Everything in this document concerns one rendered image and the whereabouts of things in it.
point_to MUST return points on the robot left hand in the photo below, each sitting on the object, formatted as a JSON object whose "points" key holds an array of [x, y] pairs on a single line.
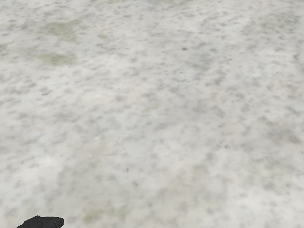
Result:
{"points": [[43, 222]]}

